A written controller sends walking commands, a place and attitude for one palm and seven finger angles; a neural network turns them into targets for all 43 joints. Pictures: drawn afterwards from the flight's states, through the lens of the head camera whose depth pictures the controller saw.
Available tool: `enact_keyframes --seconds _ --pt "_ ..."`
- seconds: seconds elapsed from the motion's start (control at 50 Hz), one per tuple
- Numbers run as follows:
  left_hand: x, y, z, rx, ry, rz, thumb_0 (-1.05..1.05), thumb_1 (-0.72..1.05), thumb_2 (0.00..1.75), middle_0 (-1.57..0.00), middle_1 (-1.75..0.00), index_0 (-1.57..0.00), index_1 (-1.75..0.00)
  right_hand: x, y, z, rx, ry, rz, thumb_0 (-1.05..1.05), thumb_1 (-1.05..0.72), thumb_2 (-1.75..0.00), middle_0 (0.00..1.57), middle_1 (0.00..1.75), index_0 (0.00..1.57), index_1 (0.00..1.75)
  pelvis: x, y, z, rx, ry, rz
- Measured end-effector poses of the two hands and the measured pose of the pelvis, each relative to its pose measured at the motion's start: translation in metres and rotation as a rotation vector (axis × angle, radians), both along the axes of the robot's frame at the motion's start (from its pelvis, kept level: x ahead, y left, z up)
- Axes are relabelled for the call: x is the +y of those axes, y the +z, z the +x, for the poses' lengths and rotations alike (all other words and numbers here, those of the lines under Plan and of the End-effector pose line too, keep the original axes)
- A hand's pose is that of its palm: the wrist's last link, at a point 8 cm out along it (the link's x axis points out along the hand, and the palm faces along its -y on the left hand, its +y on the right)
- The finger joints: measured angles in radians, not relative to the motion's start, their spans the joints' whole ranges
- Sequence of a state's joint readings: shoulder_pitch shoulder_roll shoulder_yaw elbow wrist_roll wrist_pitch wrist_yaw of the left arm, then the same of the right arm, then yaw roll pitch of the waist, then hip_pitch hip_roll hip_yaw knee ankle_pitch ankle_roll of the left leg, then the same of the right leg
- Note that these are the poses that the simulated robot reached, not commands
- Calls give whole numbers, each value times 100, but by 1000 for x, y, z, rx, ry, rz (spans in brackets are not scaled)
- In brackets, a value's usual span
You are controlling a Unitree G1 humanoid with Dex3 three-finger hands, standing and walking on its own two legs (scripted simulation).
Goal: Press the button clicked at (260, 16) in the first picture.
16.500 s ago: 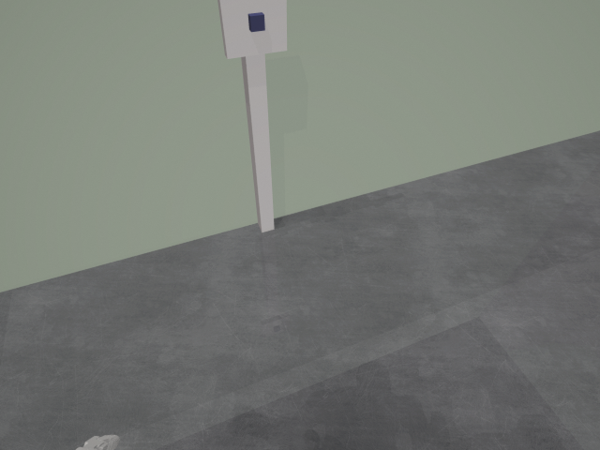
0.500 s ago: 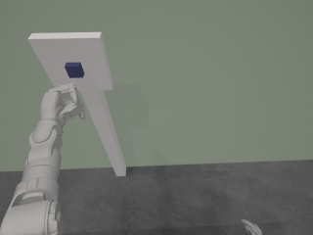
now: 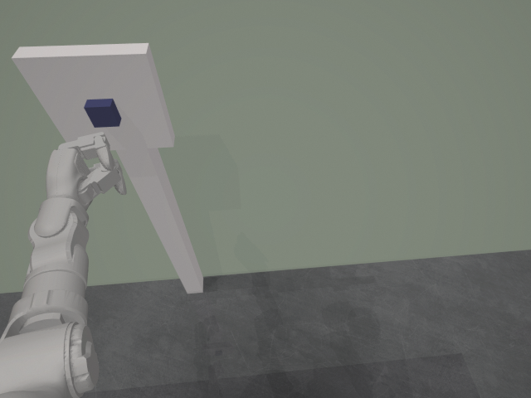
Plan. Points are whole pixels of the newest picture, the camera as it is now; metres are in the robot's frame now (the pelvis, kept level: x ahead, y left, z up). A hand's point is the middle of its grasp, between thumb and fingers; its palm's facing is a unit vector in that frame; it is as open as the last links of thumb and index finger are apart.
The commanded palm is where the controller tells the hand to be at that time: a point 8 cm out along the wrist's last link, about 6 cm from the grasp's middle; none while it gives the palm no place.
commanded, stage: aim a knuckle at the button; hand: left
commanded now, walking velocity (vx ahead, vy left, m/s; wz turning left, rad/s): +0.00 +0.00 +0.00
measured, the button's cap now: (103, 111) +0.52 +0.26 +0.14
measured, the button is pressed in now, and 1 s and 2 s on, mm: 0 0 6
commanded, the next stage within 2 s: press the button with the knuckle in 0.34 s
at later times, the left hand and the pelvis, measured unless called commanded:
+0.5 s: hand (115, 170) +0.43 +0.22 +0.11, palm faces +0.10 -0.99 +0.00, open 3.1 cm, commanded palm +0.40 +0.27 +0.11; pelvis +0.00 +0.00 +0.00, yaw +0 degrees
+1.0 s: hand (120, 150) +0.46 +0.22 +0.11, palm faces +0.08 -1.00 +0.01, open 3.1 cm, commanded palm +0.44 +0.28 +0.11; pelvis +0.00 +0.00 -0.01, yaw +0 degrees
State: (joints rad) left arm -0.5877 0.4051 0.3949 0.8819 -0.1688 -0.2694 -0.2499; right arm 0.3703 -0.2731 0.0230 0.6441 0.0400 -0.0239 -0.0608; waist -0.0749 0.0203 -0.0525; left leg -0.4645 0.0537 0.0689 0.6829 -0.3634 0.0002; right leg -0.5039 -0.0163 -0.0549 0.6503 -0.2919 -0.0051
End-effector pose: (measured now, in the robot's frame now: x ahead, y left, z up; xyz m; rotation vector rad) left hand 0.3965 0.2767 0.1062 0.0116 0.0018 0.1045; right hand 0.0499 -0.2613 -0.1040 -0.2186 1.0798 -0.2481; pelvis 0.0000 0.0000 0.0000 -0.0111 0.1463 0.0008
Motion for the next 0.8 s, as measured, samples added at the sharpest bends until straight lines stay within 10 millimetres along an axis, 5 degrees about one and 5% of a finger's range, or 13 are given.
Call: enact_keyframes --seconds 0.32,0.58,0.8 --pt "-9 2 7 5 -21 -12 2 90 90 -130 -150 -130 -150 9 3 33 -80 56 11 0 -90 -90 21 30 20 30 2 -2 -1 6 9 0" --pt "3 5 3 -6 -6 -5 2 90 90 -130 -150 -130 -150 7 1 24 -41 43 3 0 -90 -90 21 30 20 30 2 -2 1 0 13 -4" --pt "0 7 21 5 -22 -16 2 90 90 -130 -150 -130 -151 1 -1 8 4 32 -17 0 -90 -90 21 30 20 30 2 -4 -3 22 14 -5"
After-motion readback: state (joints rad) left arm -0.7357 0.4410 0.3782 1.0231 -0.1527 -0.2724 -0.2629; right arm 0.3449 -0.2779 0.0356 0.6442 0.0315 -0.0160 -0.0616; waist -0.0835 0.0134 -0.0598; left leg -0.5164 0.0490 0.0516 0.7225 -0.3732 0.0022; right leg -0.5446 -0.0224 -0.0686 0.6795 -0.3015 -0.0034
